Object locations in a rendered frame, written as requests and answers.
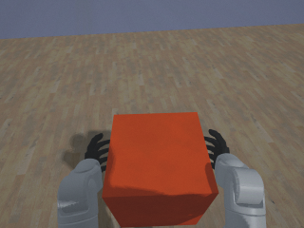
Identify robot right hand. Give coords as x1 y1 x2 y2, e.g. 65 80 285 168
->
203 129 230 170

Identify left robot forearm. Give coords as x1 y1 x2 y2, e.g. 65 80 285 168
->
57 158 104 228

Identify robot left hand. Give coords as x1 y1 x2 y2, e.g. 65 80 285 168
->
85 133 110 172

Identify carton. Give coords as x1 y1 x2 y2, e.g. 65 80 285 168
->
102 112 219 228

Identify right robot forearm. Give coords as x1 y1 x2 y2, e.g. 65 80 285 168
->
215 153 267 228

